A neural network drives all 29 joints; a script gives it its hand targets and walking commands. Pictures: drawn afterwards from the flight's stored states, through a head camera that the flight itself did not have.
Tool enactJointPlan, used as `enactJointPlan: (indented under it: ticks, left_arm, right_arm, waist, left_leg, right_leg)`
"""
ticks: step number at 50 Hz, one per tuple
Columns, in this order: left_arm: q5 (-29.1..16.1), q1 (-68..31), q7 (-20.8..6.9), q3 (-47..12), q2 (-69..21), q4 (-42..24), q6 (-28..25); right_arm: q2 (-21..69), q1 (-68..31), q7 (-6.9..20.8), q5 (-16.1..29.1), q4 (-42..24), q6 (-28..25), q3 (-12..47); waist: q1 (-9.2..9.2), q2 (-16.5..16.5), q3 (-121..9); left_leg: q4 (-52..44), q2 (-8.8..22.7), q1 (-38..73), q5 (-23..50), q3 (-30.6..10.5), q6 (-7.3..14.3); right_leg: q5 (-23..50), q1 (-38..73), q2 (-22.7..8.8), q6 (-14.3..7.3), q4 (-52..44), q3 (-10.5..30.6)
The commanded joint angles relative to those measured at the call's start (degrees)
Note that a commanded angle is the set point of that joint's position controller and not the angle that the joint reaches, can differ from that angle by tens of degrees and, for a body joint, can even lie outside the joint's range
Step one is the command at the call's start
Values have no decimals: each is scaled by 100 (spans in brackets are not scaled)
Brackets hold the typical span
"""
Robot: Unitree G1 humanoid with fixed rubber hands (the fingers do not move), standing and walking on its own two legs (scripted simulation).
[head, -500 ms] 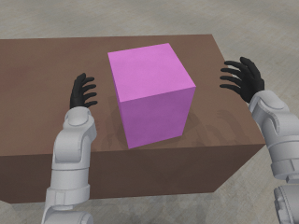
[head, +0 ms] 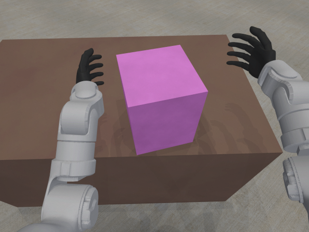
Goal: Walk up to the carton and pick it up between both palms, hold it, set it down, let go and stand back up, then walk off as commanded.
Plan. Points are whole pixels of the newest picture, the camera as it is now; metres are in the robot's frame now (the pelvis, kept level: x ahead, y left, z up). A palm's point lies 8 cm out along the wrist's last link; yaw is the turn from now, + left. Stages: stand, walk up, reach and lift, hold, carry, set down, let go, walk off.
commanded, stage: reach and lift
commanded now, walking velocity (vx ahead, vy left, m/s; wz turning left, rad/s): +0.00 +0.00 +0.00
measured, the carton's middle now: (157, 102) +0.49 +0.04 +0.01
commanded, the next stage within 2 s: none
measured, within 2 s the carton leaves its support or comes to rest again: neither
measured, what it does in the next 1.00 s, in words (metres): stands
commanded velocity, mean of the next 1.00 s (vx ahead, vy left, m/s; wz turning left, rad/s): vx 0.00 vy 0.00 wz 0.00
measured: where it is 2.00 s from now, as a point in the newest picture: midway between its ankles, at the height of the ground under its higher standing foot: outside the picture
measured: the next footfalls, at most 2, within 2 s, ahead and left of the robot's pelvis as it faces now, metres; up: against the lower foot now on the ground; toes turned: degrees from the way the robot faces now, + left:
none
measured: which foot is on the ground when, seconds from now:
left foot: down 0.00-1.00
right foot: down 0.00-1.00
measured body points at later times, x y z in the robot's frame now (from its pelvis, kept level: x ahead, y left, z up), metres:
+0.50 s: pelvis +0.01 +0.00 +0.00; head +0.05 +0.00 +0.45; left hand +0.44 +0.21 +0.19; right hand +0.51 -0.17 +0.21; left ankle +0.01 +0.15 -0.74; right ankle +0.04 -0.10 -0.74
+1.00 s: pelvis +0.01 +0.01 +0.00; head +0.06 +0.00 +0.45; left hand +0.43 +0.22 +0.11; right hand +0.50 -0.14 +0.14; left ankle +0.01 +0.15 -0.74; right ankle +0.04 -0.10 -0.74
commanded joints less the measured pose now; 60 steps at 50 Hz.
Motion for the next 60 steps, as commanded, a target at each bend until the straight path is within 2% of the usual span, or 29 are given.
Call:
enactJointPlan:
  ticks: [1, 2, 3, 6, 10, 12, 14, 15, 16, 17, 18, 20, 23, 26, 27, 28, 30, 32, 35, 37, 38, 39, 43, 46, 50, 54, 55, 57, 60]
  left_arm:
    - [-837, -3169, 106, 512, 1105, -598, -353]
    - [-913, -3414, 107, 460, 1125, -500, -377]
    - [-924, -3625, 126, 463, 1223, -368, -378]
    - [-923, -3801, 156, 470, 1330, -97, -379]
    - [-1027, -4170, 125, 495, 1496, 633, -444]
    - [-1030, -4200, 179, 450, 1427, 751, -510]
    - [-724, -3980, 194, 557, 1296, 800, -510]
    - [-858, -4064, 183, 413, 1214, 699, -561]
    - [-854, -3949, 137, 517, 1248, 795, -592]
    - [-934, -4013, 88, 454, 1250, 1090, -645]
    - [-765, -3883, 59, 640, 1257, 1175, -662]
    - [-630, -3577, 17, 595, 1058, 960, -705]
    - [-559, -3489, -120, 670, 1086, 1370, -922]
    - [-588, -3312, -224, 577, 1025, 1328, -1182]
    - [-567, -3155, -233, 548, 922, 938, -1259]
    - [-543, -3235, -279, 597, 1053, 1241, -1301]
    - [-546, -3222, -282, 676, 1029, 1120, -1446]
    - [-542, -3094, -296, 516, 903, 1478, -1555]
    - [-461, -2990, -343, 607, 903, 1597, -1832]
    - [-444, -2895, -362, 615, 887, 1466, -2065]
    - [-429, -2923, -353, 572, 781, 1717, -2163]
    - [-448, -2877, -359, 611, 775, 1794, -2283]
    - [-471, -2962, -336, 365, 563, 2149, -2756]
    - [-411, -2788, -399, 392, 512, 2974, -3163]
    - [-564, -3101, -335, 116, 362, 2554, -3727]
    - [-497, -3102, -270, 133, 309, 3080, -3965]
    - [-475, -3007, -302, 284, 441, 3523, -3948]
    - [-381, -3026, -266, 294, 433, 3291, -4086]
    - [-395, -2920, -281, 215, 299, 3368, -4169]
  right_arm:
    - [-1253, -3595, -37, 86, -489, -157, 346]
    - [-1335, -3745, -28, 37, -323, -130, 217]
    - [-1192, -3957, -28, 89, -316, -81, 426]
    - [-1281, -4046, -71, -46, -240, -69, 240]
    - [-1131, -4449, -48, 7, -182, 9, 419]
    - [-1065, -4440, 66, 128, 409, 74, 568]
    - [-1089, -4290, 39, 205, 448, 9, 653]
    - [-1169, -4376, 45, 184, 440, -61, 542]
    - [-1017, -4358, 66, 302, 460, -60, 820]
    - [-1065, -4303, 92, 298, 731, -62, 704]
    - [-943, -4250, 108, 276, 964, -76, 773]
    - [-959, -3968, 78, 242, 873, -149, 866]
    - [-773, -3782, 91, 124, 1332, -228, 833]
    - [-798, -3668, 84, -4, 992, -514, 662]
    - [-741, -3631, 60, -4, 718, -651, 721]
    - [-906, -3636, 16, -160, 870, -679, 470]
    - [-812, -3667, 12, -289, 664, -817, 513]
    - [-811, -3553, 50, -473, 1144, -888, 324]
    - [-574, -3336, 15, -524, 1319, -991, 353]
    - [-426, -3275, 6, -528, 1190, -1125, 502]
    - [-377, -3316, 3, -704, 1420, -1187, 314]
    - [-249, -3296, 4, -693, 1371, -1236, 413]
    - [-123, -3235, 101, -776, 1914, -1508, 255]
    - [85, -3203, 92, -961, 2152, -1725, 191]
    - [141, -3394, 68, -976, 1974, -2134, 109]
    - [136, -3552, 58, -1077, 2372, -2290, 120]
    - [269, -3458, 27, -1002, 2417, -2244, 259]
    - [231, -3483, -67, -1056, 2415, -2364, 154]
    - [218, -3422, -90, -1064, 2486, -2445, 190]
  waist:
    - [852, -624, -3721]
    - [762, -580, -3831]
    - [923, -583, -3738]
    - [853, -557, -3799]
    - [1010, -780, -3815]
    - [1089, -665, -3558]
    - [1165, -423, -3853]
    - [1073, -395, -3970]
    - [1190, -531, -4016]
    - [1079, -480, -3871]
    - [1222, -466, -3551]
    - [1140, -482, -3782]
    - [1136, -539, -3366]
    - [1025, -436, -3552]
    - [1079, -361, -4176]
    - [948, -495, -3929]
    - [1098, -487, -4149]
    - [968, -494, -3935]
    - [928, -406, -3930]
    - [1091, -429, -4068]
    - [986, -375, -4065]
    - [1070, -508, -4079]
    - [1017, -152, -3905]
    - [1063, -346, -3642]
    - [990, -136, -4497]
    - [981, -350, -4323]
    - [1109, -445, -4059]
    - [1077, -196, -4430]
    - [1046, -267, -4248]
  left_leg:
    - [121, -290, 117, 1116, -54, 19]
    - [117, -250, 154, 957, -65, 1]
    - [100, -264, 45, 989, -68, 46]
    - [114, -273, -121, 924, -76, 23]
    - [106, -275, -313, 768, -40, 88]
    - [34, -231, -294, 707, -86, 57]
    - [177, -250, -118, 1264, -69, -69]
    - [208, -206, 163, 1471, -136, -109]
    - [273, -227, 91, 1675, -131, -73]
    - [237, -217, 109, 1559, -151, -67]
    - [188, -246, -20, 1536, -88, -63]
    - [294, -231, 190, 2100, -161, -103]
    - [249, -263, 158, 1867, -157, -69]
    - [292, -279, 290, 1887, -150, -144]
    - [412, -291, 339, 2375, -176, -181]
    - [382, -282, 301, 2091, -155, -156]
    - [446, -304, 298, 2270, -117, -151]
    - [340, -240, 294, 1863, -166, -156]
    - [400, -274, 182, 1994, -130, -181]
    - [412, -267, 105, 2136, -74, -191]
    - [394, -262, 51, 1919, -91, -196]
    - [404, -260, -21, 1908, -72, -182]
    - [433, -224, -43, 1713, -119, -247]
    - [429, -212, -351, 1379, -79, -174]
    - [659, -154, -134, 1935, -94, -283]
    - [644, -152, -264, 1679, -79, -264]
    - [635, -156, -468, 1520, -38, -201]
    - [665, -184, -443, 1752, -2, -264]
    - [674, -134, -172, 2147, -7, -293]
  right_leg:
    - [1326, 2216, 461, -73, -48, 435]
    - [1123, 1971, 478, -87, -97, 404]
    - [1114, 1971, 445, -61, -82, 463]
    - [1113, 1988, 404, -79, -114, 459]
    - [1018, 1966, 391, -40, -94, 437]
    - [856, 1798, 422, -55, -75, 406]
    - [1417, 1960, 441, -91, -54, 407]
    - [1572, 1809, 494, -112, -76, 342]
    - [1775, 1928, 503, -80, -48, 369]
    - [1631, 1769, 495, -71, -118, 319]
    - [1597, 1771, 488, -65, -143, 343]
    - [2374, 2125, 503, -58, -16, 387]
    - [2136, 1974, 487, -22, -91, 383]
    - [2321, 2016, 531, -26, -84, 258]
    - [2667, 2196, 567, -56, 22, 280]
    - [2619, 2095, 563, -21, 6, 232]
    - [2582, 2069, 591, -19, 11, 249]
    - [1926, 1696, 604, -30, -71, 165]
    - [2066, 1782, 572, -26, -97, 220]
    - [2337, 2008, 561, 1, -24, 229]
    - [2011, 1811, 582, -11, -59, 188]
    - [2011, 1818, 569, -10, -45, 237]
    - [1420, 1242, 568, -89, -95, 157]
    - [1061, 1156, 527, -70, -97, 161]
    - [1361, 976, 582, -117, 23, 98]
    - [979, 652, 627, -108, 1, 39]
    - [1025, 728, 562, -88, -18, 125]
    - [1367, 957, 548, -95, 33, 141]
    - [1612, 806, 617, -71, -16, 47]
